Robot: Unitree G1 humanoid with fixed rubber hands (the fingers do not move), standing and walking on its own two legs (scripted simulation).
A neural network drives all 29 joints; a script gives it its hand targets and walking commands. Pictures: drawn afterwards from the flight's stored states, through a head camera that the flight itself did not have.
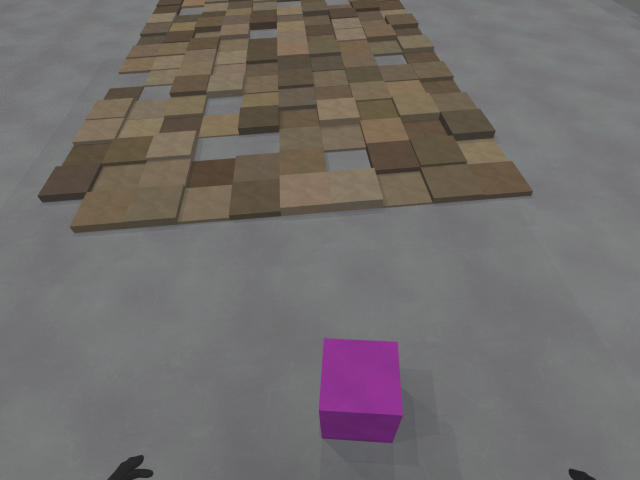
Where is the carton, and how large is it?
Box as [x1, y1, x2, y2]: [319, 338, 402, 442]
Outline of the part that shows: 324,338 319,400 319,416 322,438 391,442 402,415 397,342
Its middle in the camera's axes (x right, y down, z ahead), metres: +0.11 +0.44 +1.12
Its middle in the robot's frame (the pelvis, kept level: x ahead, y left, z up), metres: +0.47 -0.04 -0.66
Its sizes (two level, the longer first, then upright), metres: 0.210 0.200 0.250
